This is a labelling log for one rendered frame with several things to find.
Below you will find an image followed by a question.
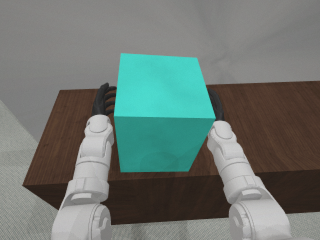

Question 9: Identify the left robot hand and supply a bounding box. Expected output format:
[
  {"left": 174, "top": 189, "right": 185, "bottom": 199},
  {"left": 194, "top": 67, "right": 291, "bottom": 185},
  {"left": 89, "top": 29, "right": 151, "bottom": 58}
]
[{"left": 91, "top": 82, "right": 117, "bottom": 117}]

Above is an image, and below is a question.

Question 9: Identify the robot right upper arm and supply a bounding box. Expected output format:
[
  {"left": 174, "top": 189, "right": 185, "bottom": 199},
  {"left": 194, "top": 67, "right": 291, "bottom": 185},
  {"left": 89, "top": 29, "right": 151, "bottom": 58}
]
[{"left": 229, "top": 199, "right": 314, "bottom": 240}]

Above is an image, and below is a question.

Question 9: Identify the robot right forearm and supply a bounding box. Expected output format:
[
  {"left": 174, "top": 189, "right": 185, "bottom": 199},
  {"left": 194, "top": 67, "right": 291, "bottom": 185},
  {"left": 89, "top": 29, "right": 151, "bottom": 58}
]
[{"left": 207, "top": 120, "right": 291, "bottom": 234}]

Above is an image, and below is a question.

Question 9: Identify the robot left upper arm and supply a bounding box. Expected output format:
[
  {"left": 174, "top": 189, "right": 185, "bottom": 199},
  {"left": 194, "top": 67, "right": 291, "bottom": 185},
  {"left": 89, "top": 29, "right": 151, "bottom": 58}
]
[{"left": 52, "top": 203, "right": 112, "bottom": 240}]

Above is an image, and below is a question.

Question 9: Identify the right robot hand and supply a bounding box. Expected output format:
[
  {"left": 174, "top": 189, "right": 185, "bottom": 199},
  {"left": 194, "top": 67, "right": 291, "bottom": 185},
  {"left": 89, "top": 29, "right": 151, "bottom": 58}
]
[{"left": 208, "top": 88, "right": 225, "bottom": 121}]

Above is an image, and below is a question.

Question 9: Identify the robot left forearm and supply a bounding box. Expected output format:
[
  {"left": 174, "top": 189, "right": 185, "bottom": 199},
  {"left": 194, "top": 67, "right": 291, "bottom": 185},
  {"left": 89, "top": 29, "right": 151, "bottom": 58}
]
[{"left": 51, "top": 114, "right": 114, "bottom": 240}]

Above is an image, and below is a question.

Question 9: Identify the pedestal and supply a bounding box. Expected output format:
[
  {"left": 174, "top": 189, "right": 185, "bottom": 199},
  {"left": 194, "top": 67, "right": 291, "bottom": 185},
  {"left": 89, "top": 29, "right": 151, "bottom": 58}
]
[{"left": 22, "top": 80, "right": 320, "bottom": 225}]

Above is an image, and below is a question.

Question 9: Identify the carton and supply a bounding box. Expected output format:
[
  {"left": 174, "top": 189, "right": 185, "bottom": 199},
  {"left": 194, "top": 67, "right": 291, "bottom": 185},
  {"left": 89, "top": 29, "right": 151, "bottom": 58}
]
[{"left": 114, "top": 53, "right": 216, "bottom": 173}]

